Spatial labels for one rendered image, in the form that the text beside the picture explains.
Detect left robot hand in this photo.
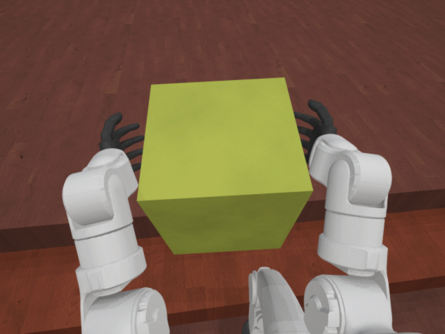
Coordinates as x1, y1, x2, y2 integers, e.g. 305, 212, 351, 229
99, 112, 145, 172

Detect left robot upper arm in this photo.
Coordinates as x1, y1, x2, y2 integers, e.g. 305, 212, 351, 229
83, 287, 170, 334

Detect carton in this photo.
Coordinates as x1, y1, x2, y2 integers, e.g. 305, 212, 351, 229
137, 77, 313, 255

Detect right robot forearm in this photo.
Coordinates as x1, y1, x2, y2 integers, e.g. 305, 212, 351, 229
309, 134, 392, 320

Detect right robot upper arm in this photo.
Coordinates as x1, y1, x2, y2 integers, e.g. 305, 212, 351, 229
304, 274, 421, 334

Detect right robot thigh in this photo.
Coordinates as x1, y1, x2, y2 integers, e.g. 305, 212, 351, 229
248, 269, 311, 334

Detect robot right shin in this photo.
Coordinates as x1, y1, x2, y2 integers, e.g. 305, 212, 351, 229
249, 267, 270, 334

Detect right robot hand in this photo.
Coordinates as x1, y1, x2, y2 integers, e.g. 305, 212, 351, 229
293, 100, 337, 165

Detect left robot forearm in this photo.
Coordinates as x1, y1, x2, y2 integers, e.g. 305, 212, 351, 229
63, 148, 147, 334

